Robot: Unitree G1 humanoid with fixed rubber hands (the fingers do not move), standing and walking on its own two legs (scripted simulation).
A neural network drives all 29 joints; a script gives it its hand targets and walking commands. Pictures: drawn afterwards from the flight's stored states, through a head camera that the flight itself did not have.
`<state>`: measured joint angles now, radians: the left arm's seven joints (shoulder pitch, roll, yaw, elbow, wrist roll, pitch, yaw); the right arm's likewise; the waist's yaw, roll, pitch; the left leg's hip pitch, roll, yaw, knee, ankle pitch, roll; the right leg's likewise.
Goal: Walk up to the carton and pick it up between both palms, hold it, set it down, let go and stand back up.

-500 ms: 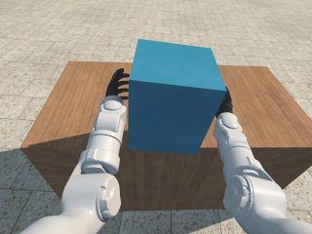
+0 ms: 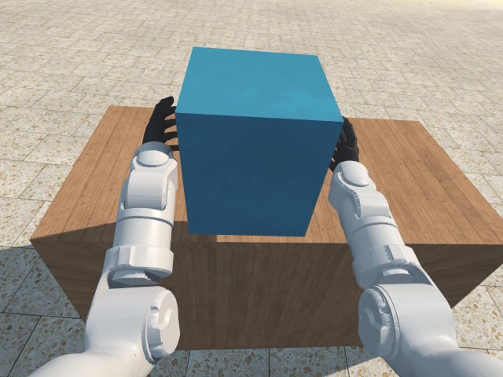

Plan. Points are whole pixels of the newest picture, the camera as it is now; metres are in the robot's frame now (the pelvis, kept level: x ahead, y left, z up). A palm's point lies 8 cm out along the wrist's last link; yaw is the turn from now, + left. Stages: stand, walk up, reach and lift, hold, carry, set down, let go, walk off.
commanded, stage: reach and lift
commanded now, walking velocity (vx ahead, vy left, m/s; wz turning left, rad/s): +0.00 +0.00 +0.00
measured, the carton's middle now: (251, 146) +0.45 -0.02 +0.16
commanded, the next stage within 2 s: hold in 1.30 s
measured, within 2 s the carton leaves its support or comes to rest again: neither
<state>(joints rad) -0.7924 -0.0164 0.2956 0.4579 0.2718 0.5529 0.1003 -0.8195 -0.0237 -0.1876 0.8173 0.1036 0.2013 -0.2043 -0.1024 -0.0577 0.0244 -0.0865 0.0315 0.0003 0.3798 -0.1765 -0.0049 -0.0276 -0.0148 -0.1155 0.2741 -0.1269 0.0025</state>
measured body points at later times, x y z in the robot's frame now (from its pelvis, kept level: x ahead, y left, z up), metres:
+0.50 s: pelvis -0.01 +0.01 +0.00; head -0.06 +0.03 +0.45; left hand +0.39 +0.14 +0.22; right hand +0.38 -0.16 +0.20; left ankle +0.03 +0.12 -0.75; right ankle +0.02 -0.12 -0.75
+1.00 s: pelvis +0.00 +0.00 +0.00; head -0.06 +0.03 +0.44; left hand +0.40 +0.14 +0.24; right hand +0.39 -0.16 +0.23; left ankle +0.03 +0.12 -0.75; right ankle +0.02 -0.12 -0.75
